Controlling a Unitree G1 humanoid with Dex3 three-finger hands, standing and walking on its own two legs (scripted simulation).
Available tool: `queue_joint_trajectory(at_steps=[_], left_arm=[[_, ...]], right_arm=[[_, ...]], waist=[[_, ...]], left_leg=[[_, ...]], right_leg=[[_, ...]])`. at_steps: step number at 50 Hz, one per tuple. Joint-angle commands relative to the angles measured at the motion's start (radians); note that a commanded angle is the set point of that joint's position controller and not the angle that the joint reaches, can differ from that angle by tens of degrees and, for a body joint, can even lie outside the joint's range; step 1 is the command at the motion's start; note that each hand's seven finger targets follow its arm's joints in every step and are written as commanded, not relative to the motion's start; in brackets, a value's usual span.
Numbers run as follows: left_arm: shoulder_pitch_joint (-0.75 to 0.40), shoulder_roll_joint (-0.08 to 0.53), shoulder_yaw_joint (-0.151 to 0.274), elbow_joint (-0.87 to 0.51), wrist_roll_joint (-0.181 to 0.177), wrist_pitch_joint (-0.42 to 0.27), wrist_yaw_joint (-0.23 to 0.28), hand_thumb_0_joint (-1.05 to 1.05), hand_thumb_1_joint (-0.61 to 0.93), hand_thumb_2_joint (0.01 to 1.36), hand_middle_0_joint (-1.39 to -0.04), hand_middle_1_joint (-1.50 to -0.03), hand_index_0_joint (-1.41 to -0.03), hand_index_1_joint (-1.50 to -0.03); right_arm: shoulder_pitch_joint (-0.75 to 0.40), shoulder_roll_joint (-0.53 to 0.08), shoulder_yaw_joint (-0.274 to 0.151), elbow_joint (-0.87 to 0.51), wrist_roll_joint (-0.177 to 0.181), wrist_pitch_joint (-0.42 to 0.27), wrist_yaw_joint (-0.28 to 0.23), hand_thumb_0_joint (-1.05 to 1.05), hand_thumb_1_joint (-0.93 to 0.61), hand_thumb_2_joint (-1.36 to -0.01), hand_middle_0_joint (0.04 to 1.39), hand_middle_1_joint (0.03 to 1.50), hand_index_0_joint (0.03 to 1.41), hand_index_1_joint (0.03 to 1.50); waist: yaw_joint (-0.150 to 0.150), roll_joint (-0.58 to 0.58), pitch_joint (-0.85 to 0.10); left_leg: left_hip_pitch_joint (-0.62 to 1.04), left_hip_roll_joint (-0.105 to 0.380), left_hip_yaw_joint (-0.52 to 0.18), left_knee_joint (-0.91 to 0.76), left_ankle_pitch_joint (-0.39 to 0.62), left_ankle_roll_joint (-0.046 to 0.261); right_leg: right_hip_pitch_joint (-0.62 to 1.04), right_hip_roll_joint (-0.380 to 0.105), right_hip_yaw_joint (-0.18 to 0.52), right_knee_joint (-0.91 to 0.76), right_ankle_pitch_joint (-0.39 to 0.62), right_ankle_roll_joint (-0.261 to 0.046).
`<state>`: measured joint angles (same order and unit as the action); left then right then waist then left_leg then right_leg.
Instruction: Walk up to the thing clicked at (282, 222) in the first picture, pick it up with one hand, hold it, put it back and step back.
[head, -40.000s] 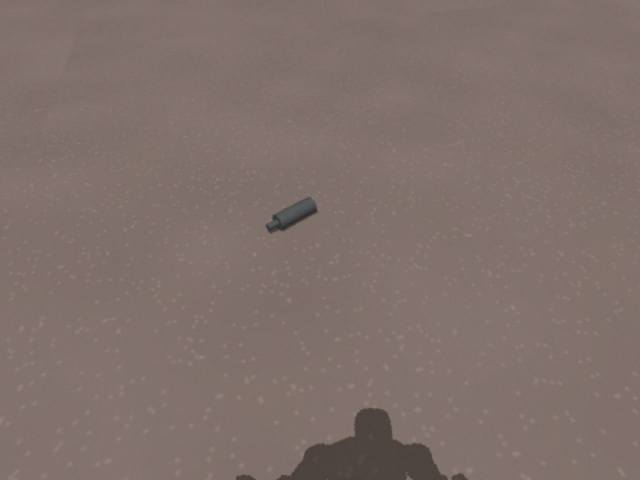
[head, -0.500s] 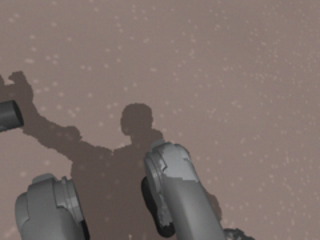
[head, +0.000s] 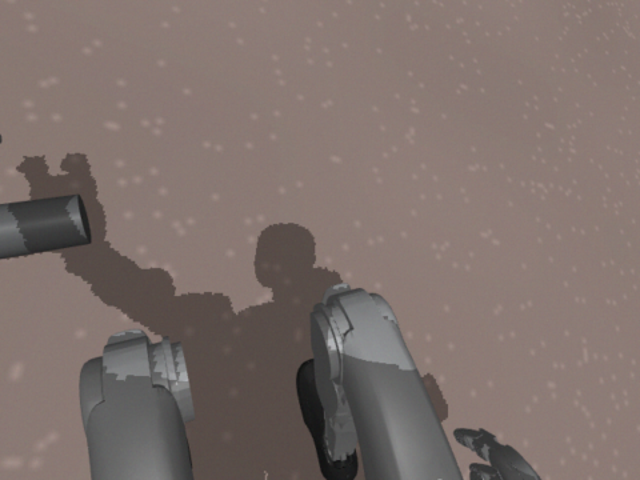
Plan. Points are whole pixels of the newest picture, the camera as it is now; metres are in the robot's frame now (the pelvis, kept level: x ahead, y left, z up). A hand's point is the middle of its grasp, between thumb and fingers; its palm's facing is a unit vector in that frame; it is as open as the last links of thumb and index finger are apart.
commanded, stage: rest palm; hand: left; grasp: from above
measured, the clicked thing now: out of the picture +0.48 +0.35 -0.30
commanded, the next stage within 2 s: close in 1.46 s
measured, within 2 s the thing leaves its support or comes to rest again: neither
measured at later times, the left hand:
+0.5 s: hand out of the picture +0.48 +0.32 -0.24, palm faces -0.44 -0.09 -0.90, open 14.3 cm
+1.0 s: hand out of the picture +0.46 +0.33 -0.26, palm faces -0.47 -0.14 -0.87, open 14.2 cm
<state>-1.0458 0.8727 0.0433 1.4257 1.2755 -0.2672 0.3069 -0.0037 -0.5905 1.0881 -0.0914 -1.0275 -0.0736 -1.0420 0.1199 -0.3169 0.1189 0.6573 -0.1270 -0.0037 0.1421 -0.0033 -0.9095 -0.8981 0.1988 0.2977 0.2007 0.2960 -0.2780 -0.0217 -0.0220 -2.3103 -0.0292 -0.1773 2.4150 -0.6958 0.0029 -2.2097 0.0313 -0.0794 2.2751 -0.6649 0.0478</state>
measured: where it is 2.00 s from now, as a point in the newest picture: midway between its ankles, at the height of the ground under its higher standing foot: (256, 472)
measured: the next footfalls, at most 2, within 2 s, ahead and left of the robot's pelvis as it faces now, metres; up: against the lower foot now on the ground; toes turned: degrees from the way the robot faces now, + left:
none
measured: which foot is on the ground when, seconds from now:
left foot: down 0.00-1.00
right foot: down 0.00-1.00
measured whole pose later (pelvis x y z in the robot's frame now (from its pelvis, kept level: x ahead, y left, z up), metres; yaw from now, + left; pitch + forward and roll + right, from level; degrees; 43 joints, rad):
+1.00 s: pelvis +0.00 +0.00 -0.03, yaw -3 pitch +28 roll -14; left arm -1.05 1.08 0.15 1.63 1.32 -0.31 0.46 0.00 -0.56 1.08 -0.09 -1.00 -0.07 -1.02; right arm 0.11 -0.34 0.25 0.64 -0.22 -0.12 0.19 0.00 -0.90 -0.90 0.20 0.30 0.20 0.30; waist -0.35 -0.13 0.15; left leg -2.35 -0.02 -0.25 2.54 -0.71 -0.01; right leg -2.24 0.06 -0.13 2.35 -0.64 0.07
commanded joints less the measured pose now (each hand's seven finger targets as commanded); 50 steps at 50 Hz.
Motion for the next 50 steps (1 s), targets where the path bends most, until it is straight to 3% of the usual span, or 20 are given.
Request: queue_joint_trajectory(at_steps=[1, 6, 7, 8, 9, 10, 12, 13, 16, 21, 25, 32, 34, 35, 39, 41, 42, 43, 49, 50], left_arm=[[-0.276, 0.246, 0.042, -0.041, 0.021, 0.017, 0.057, 0.000, -0.561, 1.004, -0.066, -1.050, -0.072, -1.044], [-0.349, 0.313, 0.078, -0.029, 0.035, -0.004, 0.100, 0.000, -0.578, 1.032, -0.065, -1.010, -0.052, -1.024], [-0.362, 0.330, 0.087, -0.030, 0.036, -0.010, 0.109, 0.000, -0.585, 1.034, -0.063, -1.010, -0.048, -1.026], [-0.334, 0.303, 0.069, 0.036, 0.042, -0.008, 0.119, 0.000, -0.572, 1.023, -0.063, -1.018, -0.053, -1.028], [-0.322, 0.285, 0.057, 0.071, 0.044, -0.012, 0.127, 0.000, -0.584, 1.038, -0.062, -0.999, -0.046, -1.016], [-0.342, 0.301, 0.063, 0.052, 0.049, -0.019, 0.135, 0.000, -0.567, 1.020, -0.062, -1.012, -0.054, -1.021], [-0.349, 0.344, 0.070, 0.072, 0.056, -0.025, 0.158, 0.000, -0.580, 1.033, -0.062, -1.004, -0.049, -1.018], [-0.360, 0.352, 0.076, 0.061, 0.057, -0.028, 0.165, 0.000, -0.580, 1.037, -0.063, -0.998, -0.048, -1.013], [-0.358, 0.381, 0.082, 0.063, 0.060, -0.033, 0.191, 0.000, -0.585, 1.043, -0.063, -0.996, -0.046, -1.013], [-0.355, 0.432, 0.114, 0.059, 0.059, -0.033, 0.227, 0.000, -0.595, 1.065, -0.064, -0.972, -0.037, -0.999], [-0.311, 0.422, 0.111, 0.094, 0.063, -0.009, 0.232, 0.000, -0.587, 1.061, -0.065, -0.971, -0.040, -0.996], [-0.221, 0.434, 0.133, 0.086, 0.031, 0.029, 0.225, 0.000, -0.589, 1.057, -0.065, -0.964, -0.039, -0.990], [-0.217, 0.485, 0.171, 0.080, 0.034, 0.032, 0.219, 0.000, -0.594, 1.055, -0.064, -0.964, -0.037, -0.990], [-0.216, 0.442, 0.147, 0.080, 0.028, 0.033, 0.211, 0.000, -0.599, 1.060, -0.063, -0.958, -0.034, -0.987], [-0.231, 0.471, 0.184, 0.060, 0.021, 0.015, 0.200, 0.000, -0.589, 1.075, -0.071, -0.967, -0.041, -0.998], [-0.229, 0.456, 0.179, 0.067, 0.014, 0.000, 0.195, 0.000, -0.579, 1.073, -0.071, -0.991, -0.045, -1.017], [-0.240, 0.419, 0.143, 0.058, 0.012, -0.011, 0.188, 0.000, -0.586, 1.066, -0.070, -0.981, -0.043, -1.008], [-0.246, 0.442, 0.160, 0.066, 0.015, -0.022, 0.191, 0.000, -0.573, 1.070, -0.072, -0.996, -0.048, -1.020], [-0.267, 0.435, 0.112, 0.069, 0.033, -0.066, 0.211, 0.000, -0.537, 1.101, -0.082, -1.052, -0.064, -1.070], [-0.269, 0.415, 0.095, 0.077, 0.041, -0.066, 0.217, 0.000, -0.535, 1.106, -0.083, -1.051, -0.065, -1.069]], right_arm=[[0.240, -0.255, -0.049, 0.015, -0.007, 0.009, -0.007, 0.000, -0.901, -0.897, 0.200, 0.300, 0.200, 0.300], [0.231, -0.264, -0.033, -0.010, -0.022, -0.012, -0.002, 0.000, -0.897, -0.901, 0.199, 0.300, 0.199, 0.300], [0.232, -0.267, -0.032, -0.013, -0.022, -0.018, -0.002, 0.000, -0.899, -0.902, 0.199, 0.300, 0.199, 0.300], [0.223, -0.266, -0.023, -0.010, -0.027, -0.021, -0.005, 0.000, -0.896, -0.900, 0.199, 0.300, 0.199, 0.300], [0.225, -0.265, -0.021, -0.005, -0.030, -0.028, -0.004, 0.000, -0.896, -0.900, 0.199, 0.300, 0.199, 0.300], [0.232, -0.269, -0.020, 0.000, -0.036, -0.036, -0.004, 0.000, -0.895, -0.899, 0.199, 0.300, 0.199, 0.300], [0.226, -0.273, -0.005, 0.002, -0.041, -0.046, -0.010, 0.000, -0.896, -0.900, 0.199, 0.300, 0.199, 0.300], [0.237, -0.280, -0.003, 0.003, -0.046, -0.052, -0.010, 0.000, -0.894, -0.899, 0.199, 0.300, 0.199, 0.300], [0.241, -0.284, 0.012, 0.012, -0.056, -0.070, -0.012, 0.000, -0.894, -0.898, 0.199, 0.300, 0.199, 0.300], [0.248, -0.301, 0.023, 0.022, -0.069, -0.092, -0.010, 0.000, -0.892, -0.898, 0.200, 0.300, 0.200, 0.300], [0.260, -0.312, 0.029, 0.026, -0.076, -0.108, 0.005, 0.000, -0.893, -0.899, 0.200, 0.300, 0.200, 0.300], [0.231, -0.310, 0.033, 0.009, -0.078, -0.120, 0.022, 0.000, -0.894, -0.900, 0.200, 0.300, 0.200, 0.300], [0.239, -0.333, 0.024, 0.000, -0.078, -0.118, 0.024, 0.000, -0.895, -0.901, 0.200, 0.300, 0.200, 0.300], [0.232, -0.330, 0.028, -0.017, -0.078, -0.119, 0.026, 0.000, -0.896, -0.901, 0.200, 0.300, 0.200, 0.300], [0.253, -0.334, 0.025, -0.003, -0.083, -0.116, 0.030, 0.000, -0.895, -0.901, 0.200, 0.300, 0.200, 0.300], [0.245, -0.339, 0.027, -0.007, -0.089, -0.114, 0.030, 0.000, -0.897, -0.903, 0.200, 0.300, 0.200, 0.300], [0.229, -0.341, 0.022, -0.010, -0.089, -0.117, 0.029, 0.000, -0.898, -0.903, 0.200, 0.300, 0.200, 0.300], [0.237, -0.343, 0.027, -0.006, -0.091, -0.114, 0.027, 0.000, -0.895, -0.903, 0.200, 0.300, 0.200, 0.300], [0.206, -0.317, 0.054, 0.012, -0.099, -0.112, 0.031, 0.000, -0.896, -0.903, 0.200, 0.300, 0.200, 0.300], [0.210, -0.342, 0.040, 0.004, -0.101, -0.115, 0.031, 0.000, -0.896, -0.903, 0.199, 0.300, 0.200, 0.300]], waist=[[-0.034, 0.369, -0.551], [-0.064, 0.385, -0.614], [-0.075, 0.377, -0.588], [-0.071, 0.373, -0.576], [-0.096, 0.361, -0.524], [-0.099, 0.373, -0.522], [-0.086, 0.392, -0.539], [-0.100, 0.394, -0.541], [-0.098, 0.406, -0.544], [-0.105, 0.429, -0.570], [-0.116, 0.454, -0.550], [-0.080, 0.476, -0.556], [-0.087, 0.448, -0.532], [-0.096, 0.429, -0.516], [-0.118, 0.413, -0.510], [-0.123, 0.396, -0.501], [-0.125, 0.402, -0.498], [-0.137, 0.413, -0.494], [-0.129, 0.427, -0.491], [-0.143, 0.427, -0.487]], left_leg=[[0.529, 0.014, 0.075, -0.284, 0.242, 0.012], [0.539, 0.016, 0.081, -0.253, 0.225, 0.018], [0.523, 0.016, 0.078, -0.250, 0.198, 0.019], [0.504, 0.014, 0.084, -0.253, 0.166, 0.020], [0.485, 0.018, 0.077, -0.250, 0.129, 0.020], [0.480, 0.016, 0.085, -0.242, 0.116, 0.023], [0.481, 0.017, 0.084, -0.234, 0.102, 0.023], [0.492, 0.021, 0.081, -0.232, 0.106, 0.022], [0.481, 0.024, 0.083, -0.215, 0.091, 0.022], [0.514, 0.035, 0.064, -0.188, 0.161, 0.014], [0.543, 0.039, 0.054, -0.177, 0.241, 0.002], [0.525, 0.039, 0.063, -0.173, 0.293, 0.003], [0.487, 0.039, 0.062, -0.160, 0.278, 0.007], [0.479, 0.038, 0.063, -0.151, 0.282, 0.007], [0.489, 0.044, 0.053, -0.138, 0.288, 0.009], [0.468, 0.043, 0.049, -0.133, 0.262, 0.009], [0.477, 0.044, 0.050, -0.130, 0.244, 0.007], [0.494, 0.047, 0.041, -0.143, 0.238, 0.004], [0.503, 0.051, 0.038, -0.140, 0.197, 0.004], [0.523, 0.050, 0.037, -0.137, 0.214, 0.002]], right_leg=[[0.236, 0.011, -0.117, -0.167, 0.253, -0.081], [0.269, 0.020, -0.116, -0.159, 0.247, -0.077], [0.253, 0.021, -0.117, -0.158, 0.224, -0.079], [0.247, 0.022, -0.115, -0.166, 0.199, -0.078], [0.215, 0.025, -0.121, -0.162, 0.167, -0.077], [0.220, 0.025, -0.119, -0.173, 0.157, -0.074], [0.221, 0.027, -0.122, -0.165, 0.145, -0.077], [0.225, 0.027, -0.128, -0.161, 0.148, -0.073], [0.234, 0.034, -0.129, -0.156, 0.137, -0.074], [0.246, 0.036, -0.149, -0.128, 0.201, -0.070], [0.232, 0.037, -0.159, -0.099, 0.257, -0.074], [0.303, 0.047, -0.156, -0.101, 0.304, -0.074], [0.304, 0.046, -0.157, -0.104, 0.289, -0.078], [0.299, 0.044, -0.157, -0.107, 0.292, -0.079], [0.319, 0.044, -0.158, -0.112, 0.295, -0.074], [0.324, 0.045, -0.165, -0.120, 0.275, -0.076], [0.309, 0.046, -0.163, -0.123, 0.260, -0.077], [0.304, 0.047, -0.174, -0.121, 0.250, -0.075], [0.303, 0.053, -0.178, -0.119, 0.231, -0.066], [0.289, 0.052, -0.182, -0.110, 0.246, -0.065]])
